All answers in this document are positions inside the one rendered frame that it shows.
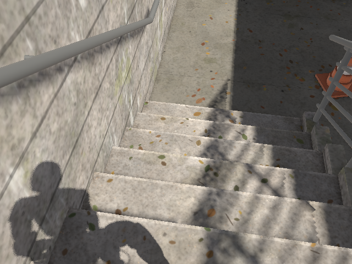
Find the stairs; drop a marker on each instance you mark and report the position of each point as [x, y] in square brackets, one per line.
[199, 185]

